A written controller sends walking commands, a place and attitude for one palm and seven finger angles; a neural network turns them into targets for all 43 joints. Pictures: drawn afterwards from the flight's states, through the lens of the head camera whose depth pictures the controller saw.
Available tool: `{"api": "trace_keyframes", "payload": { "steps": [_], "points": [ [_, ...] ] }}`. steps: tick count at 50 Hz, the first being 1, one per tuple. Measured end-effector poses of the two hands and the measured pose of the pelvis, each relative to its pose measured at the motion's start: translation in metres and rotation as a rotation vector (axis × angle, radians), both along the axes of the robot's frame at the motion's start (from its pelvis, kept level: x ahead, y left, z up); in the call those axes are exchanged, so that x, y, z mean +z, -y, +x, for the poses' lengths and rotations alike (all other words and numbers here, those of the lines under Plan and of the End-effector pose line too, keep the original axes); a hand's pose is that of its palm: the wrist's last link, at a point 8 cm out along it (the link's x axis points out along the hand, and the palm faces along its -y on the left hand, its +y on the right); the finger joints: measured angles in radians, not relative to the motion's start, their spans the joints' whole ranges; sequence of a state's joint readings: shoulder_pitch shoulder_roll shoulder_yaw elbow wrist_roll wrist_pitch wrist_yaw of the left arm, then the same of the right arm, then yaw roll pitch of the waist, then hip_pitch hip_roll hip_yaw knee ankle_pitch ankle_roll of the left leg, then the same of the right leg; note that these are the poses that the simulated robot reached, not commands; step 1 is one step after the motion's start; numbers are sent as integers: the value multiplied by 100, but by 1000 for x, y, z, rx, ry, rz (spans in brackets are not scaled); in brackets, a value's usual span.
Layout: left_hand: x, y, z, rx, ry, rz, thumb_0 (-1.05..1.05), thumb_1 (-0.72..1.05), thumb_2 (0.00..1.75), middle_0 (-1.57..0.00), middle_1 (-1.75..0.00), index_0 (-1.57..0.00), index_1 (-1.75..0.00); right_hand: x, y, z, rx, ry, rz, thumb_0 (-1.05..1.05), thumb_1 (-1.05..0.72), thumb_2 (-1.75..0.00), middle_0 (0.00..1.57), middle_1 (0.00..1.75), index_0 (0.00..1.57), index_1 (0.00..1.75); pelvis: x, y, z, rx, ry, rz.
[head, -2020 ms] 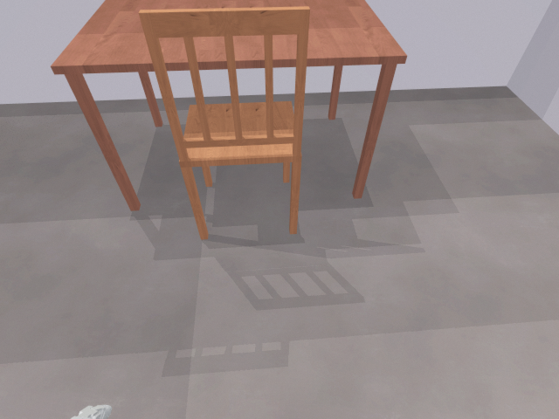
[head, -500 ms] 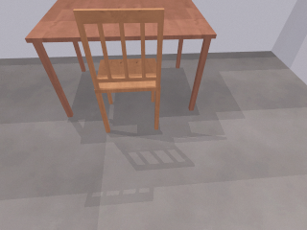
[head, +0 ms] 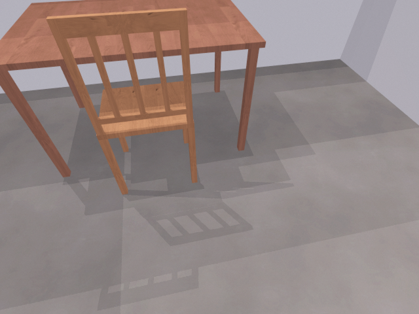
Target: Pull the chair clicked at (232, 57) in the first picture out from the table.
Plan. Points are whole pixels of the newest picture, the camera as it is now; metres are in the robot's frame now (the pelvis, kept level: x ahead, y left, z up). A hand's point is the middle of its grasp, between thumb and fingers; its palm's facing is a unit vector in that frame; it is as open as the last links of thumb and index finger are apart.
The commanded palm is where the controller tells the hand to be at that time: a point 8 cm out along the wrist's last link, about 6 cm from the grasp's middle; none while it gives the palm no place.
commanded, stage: walk to a spot facing it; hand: left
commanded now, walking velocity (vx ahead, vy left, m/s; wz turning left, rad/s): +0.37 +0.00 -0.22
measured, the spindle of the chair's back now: (134, 78) +0.91 +0.36 -0.04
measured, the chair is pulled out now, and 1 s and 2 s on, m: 0.00 0.00 0.00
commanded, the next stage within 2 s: turn to face it in 0.64 s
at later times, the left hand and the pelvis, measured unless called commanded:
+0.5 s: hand (108, 298) +0.19 +0.25 -0.18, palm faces -0.07 -0.98 -0.17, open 7.4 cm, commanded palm none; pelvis +0.18 +0.06 +0.01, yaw -12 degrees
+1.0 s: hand (174, 197) +0.45 +0.14 -0.14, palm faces -0.36 -0.92 -0.17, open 7.4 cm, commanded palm none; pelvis +0.27 +0.03 +0.01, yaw -18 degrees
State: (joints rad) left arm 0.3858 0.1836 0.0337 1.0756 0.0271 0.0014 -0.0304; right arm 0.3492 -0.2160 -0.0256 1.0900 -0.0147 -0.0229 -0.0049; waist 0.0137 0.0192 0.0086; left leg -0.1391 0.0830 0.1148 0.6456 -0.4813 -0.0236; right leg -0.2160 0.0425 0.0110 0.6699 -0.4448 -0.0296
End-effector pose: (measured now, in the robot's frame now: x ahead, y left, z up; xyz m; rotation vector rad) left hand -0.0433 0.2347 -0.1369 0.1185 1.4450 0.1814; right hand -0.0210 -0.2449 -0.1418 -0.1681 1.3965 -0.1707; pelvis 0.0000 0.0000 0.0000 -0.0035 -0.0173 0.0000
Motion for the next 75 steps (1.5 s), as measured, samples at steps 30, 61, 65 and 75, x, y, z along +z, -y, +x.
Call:
{"api": "trace_keyframes", "payload": {
  "steps": [30, 61, 65, 75],
  "points": [
    [13, -67, 341, -239, 202, -10, 1, 91, 90, -19, -30, -19, -30, 38, -66, 236, -212, 257, -74, -2, -95, -90, 20, 30, 20, 30, 17, -70, 203, -262, 6, 2],
    [-9, -34, 457, -252, 225, -54, 0, 91, 90, -20, -30, -20, -30, 21, -87, 263, -257, 49, -23, 1, -91, -90, 20, 30, 20, 30, 5, -63, 286, -193, -23, -33],
    [5, -64, 444, -196, 193, -2, 0, 91, 90, -20, -30, -20, -30, 35, -80, 285, -194, 69, -46, 1, -91, -90, 20, 30, 20, 30, 17, -66, 288, -153, -32, -35],
    [29, -84, 425, -89, 227, 81, 1, 91, 90, -19, -30, -19, -30, 43, -40, 337, -38, 116, -75, 1, -91, -90, 20, 30, 20, 30, 24, -56, 284, -31, -33, -26]
  ]
}}
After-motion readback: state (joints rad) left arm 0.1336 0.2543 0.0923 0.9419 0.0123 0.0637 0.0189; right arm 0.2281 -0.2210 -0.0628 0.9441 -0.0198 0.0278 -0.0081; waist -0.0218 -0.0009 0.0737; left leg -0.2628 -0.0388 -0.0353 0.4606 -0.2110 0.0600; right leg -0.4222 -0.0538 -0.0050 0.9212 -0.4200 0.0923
